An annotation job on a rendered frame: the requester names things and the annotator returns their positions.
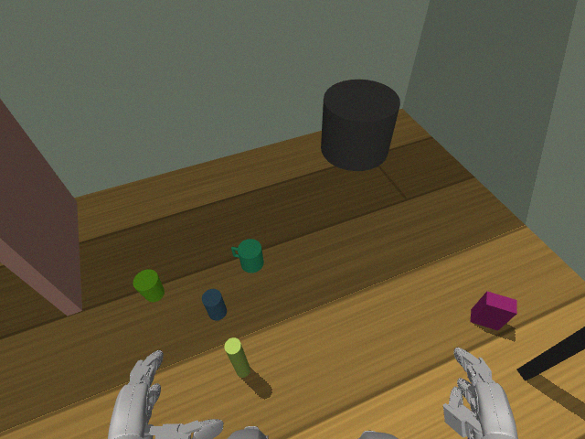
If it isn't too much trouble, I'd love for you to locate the right robot hand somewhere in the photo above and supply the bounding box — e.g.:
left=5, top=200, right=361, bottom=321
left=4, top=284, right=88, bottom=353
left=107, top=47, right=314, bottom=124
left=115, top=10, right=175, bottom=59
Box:
left=443, top=348, right=518, bottom=439

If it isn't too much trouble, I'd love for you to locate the left robot hand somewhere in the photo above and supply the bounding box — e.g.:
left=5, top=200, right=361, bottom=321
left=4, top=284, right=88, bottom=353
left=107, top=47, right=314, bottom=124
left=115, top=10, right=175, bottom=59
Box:
left=108, top=350, right=223, bottom=439

